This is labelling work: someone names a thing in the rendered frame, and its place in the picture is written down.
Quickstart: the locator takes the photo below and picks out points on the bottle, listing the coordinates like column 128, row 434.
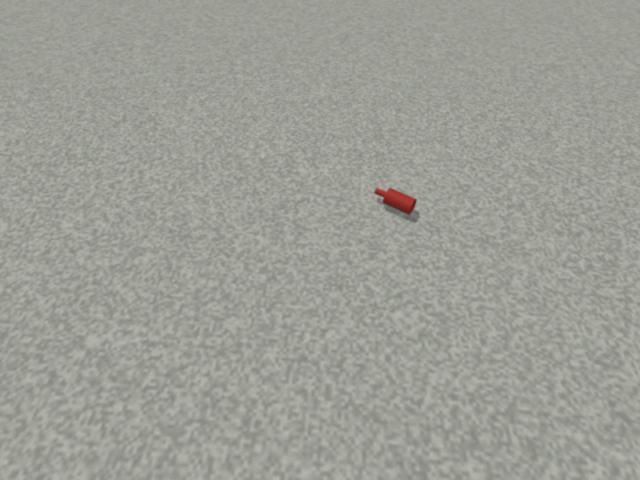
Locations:
column 397, row 200

